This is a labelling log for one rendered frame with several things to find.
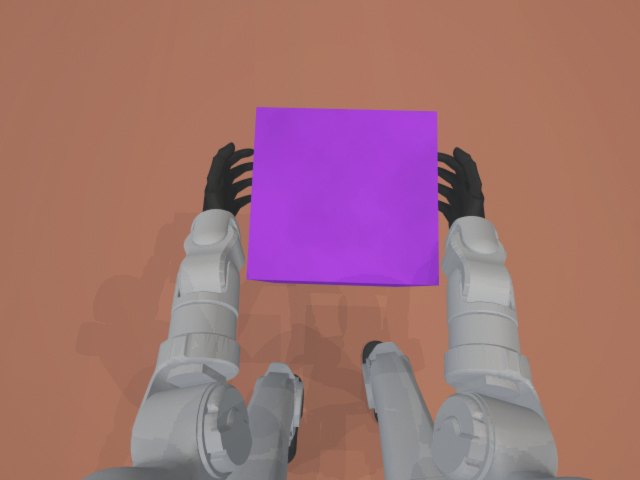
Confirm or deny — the right robot hand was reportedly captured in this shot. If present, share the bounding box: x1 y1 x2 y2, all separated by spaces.
438 147 485 229

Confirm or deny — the robot left foot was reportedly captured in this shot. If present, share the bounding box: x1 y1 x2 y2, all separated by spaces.
288 374 304 463

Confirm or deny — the left robot hand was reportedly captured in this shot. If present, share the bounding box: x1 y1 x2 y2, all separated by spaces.
203 142 254 217

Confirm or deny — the right robot upper arm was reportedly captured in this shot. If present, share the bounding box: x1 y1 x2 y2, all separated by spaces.
430 391 591 480

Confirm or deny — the left robot upper arm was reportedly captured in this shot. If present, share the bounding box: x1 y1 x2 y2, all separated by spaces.
82 381 252 480

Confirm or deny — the left robot thigh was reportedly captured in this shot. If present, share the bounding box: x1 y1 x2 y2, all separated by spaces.
226 372 304 480

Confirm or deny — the robot right forearm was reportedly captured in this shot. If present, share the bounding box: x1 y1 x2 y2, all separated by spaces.
441 216 558 467

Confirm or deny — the carton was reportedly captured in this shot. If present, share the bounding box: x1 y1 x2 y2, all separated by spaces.
246 107 439 287

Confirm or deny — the robot left forearm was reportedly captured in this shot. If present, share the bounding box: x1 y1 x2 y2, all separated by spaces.
131 209 245 462

